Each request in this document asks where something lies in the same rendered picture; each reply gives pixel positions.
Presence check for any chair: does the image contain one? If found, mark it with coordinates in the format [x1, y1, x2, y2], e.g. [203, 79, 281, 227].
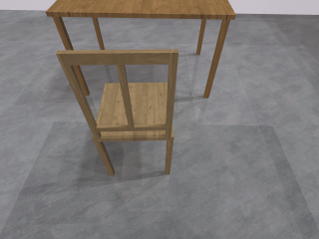
[56, 49, 178, 176]

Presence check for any table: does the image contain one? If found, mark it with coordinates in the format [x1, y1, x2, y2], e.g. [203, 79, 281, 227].
[46, 0, 236, 99]

